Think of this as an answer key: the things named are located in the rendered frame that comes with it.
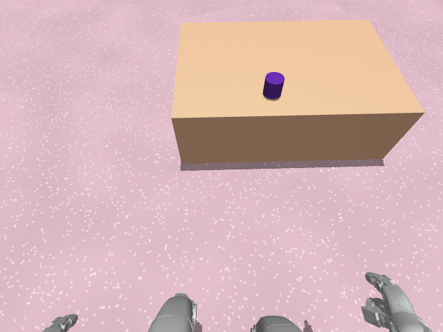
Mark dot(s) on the can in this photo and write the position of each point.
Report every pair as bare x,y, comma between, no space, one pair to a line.
273,85

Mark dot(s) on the right robot arm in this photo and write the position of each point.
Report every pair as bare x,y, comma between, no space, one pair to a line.
407,322

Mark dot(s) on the left robot hand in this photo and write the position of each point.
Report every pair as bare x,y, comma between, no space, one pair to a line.
62,324

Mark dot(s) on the right robot hand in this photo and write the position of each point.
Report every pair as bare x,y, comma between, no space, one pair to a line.
377,311

